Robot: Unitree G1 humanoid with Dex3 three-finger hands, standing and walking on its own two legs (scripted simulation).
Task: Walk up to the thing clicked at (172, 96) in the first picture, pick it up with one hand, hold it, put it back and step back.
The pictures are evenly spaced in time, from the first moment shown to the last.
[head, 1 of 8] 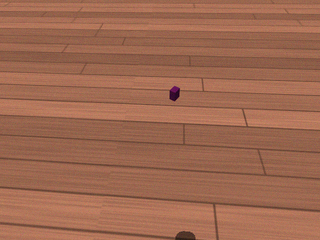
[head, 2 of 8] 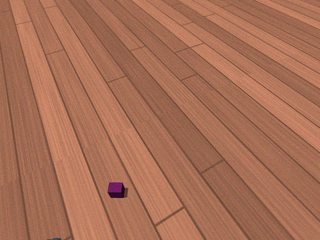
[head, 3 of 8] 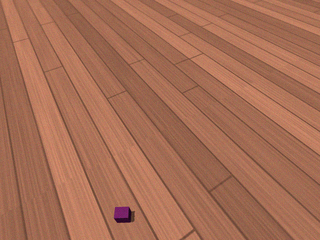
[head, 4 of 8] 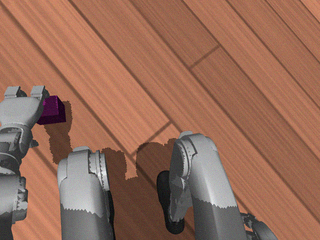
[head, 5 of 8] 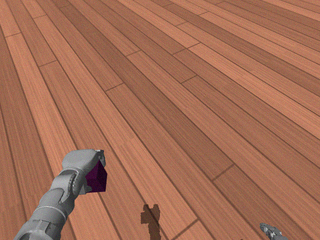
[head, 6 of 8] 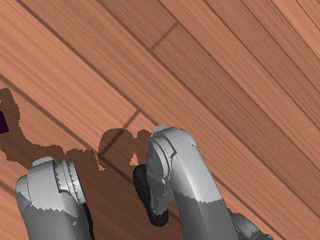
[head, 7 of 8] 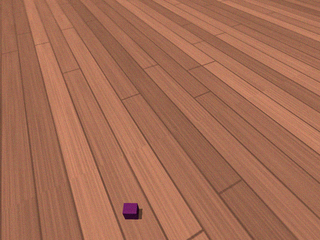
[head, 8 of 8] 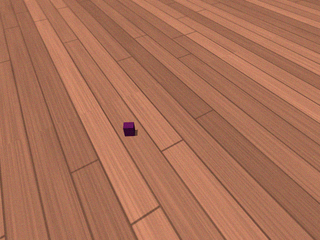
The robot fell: no
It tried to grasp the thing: yes
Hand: left
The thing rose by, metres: 0.66
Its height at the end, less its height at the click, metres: +0.00
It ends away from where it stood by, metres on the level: 0.01
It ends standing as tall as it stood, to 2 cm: yes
